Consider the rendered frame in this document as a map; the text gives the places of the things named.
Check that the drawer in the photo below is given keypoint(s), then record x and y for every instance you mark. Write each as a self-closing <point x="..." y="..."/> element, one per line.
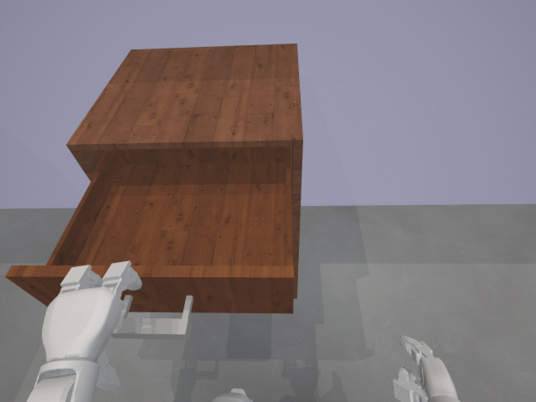
<point x="213" y="223"/>

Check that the robot left forearm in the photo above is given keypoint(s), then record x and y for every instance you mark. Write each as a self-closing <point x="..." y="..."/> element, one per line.
<point x="66" y="380"/>

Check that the handle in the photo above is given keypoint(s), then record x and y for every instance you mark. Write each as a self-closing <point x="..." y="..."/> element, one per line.
<point x="153" y="328"/>

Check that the robot left shin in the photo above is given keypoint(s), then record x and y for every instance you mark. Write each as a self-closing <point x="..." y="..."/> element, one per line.
<point x="241" y="391"/>

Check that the left robot hand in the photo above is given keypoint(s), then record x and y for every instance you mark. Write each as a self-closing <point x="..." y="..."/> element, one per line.
<point x="80" y="320"/>

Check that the right robot hand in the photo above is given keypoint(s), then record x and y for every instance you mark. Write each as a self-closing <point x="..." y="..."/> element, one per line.
<point x="419" y="386"/>

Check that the cabinet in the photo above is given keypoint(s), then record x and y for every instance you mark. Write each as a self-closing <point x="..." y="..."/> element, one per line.
<point x="200" y="97"/>

